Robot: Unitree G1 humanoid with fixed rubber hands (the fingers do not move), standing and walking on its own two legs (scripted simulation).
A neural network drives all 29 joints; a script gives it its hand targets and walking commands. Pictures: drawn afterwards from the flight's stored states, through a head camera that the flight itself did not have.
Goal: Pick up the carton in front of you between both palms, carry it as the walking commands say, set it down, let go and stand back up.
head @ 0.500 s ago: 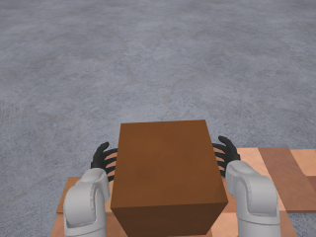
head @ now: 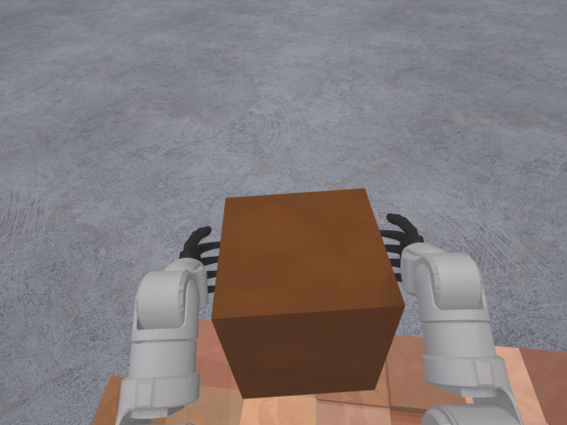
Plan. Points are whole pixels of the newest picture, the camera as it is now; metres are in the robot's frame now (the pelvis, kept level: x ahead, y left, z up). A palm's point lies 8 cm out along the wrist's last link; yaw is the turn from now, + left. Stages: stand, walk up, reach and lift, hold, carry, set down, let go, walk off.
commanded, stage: carry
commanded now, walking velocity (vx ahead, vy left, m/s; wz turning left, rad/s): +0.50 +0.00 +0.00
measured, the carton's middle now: (302, 296) +0.33 +0.01 +0.01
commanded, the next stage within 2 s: none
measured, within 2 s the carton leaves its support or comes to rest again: neither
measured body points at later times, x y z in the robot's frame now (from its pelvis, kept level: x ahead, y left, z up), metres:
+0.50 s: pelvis +0.31 +0.01 -0.01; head +0.35 +0.01 +0.44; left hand +0.70 +0.14 +0.16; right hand +0.69 -0.16 +0.16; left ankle +0.19 +0.12 -0.73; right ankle +0.44 -0.09 -0.73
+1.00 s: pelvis +0.63 +0.02 -0.03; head +0.67 +0.02 +0.41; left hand +0.99 +0.19 +0.07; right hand +1.00 -0.12 +0.08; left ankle +0.77 +0.09 -0.76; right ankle +0.46 -0.09 -0.73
